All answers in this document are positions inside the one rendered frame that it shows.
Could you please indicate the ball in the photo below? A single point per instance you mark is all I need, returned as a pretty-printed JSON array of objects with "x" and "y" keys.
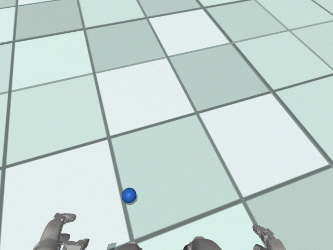
[{"x": 129, "y": 195}]

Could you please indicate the left robot arm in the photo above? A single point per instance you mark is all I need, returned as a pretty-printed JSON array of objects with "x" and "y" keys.
[{"x": 47, "y": 244}]

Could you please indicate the left robot hand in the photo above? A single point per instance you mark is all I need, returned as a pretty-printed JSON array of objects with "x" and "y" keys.
[{"x": 54, "y": 228}]

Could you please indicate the right robot hand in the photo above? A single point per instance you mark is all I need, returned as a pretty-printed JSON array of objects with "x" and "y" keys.
[{"x": 268, "y": 237}]

